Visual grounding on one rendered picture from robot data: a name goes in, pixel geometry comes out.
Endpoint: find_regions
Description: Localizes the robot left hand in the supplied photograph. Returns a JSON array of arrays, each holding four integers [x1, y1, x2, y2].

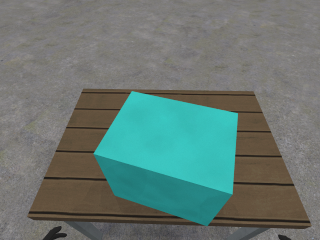
[[43, 226, 67, 240]]

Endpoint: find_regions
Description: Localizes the carton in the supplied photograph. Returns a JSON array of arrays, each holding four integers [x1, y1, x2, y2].
[[93, 91, 238, 226]]

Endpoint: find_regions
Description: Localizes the table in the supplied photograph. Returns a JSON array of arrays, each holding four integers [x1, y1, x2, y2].
[[27, 88, 312, 240]]

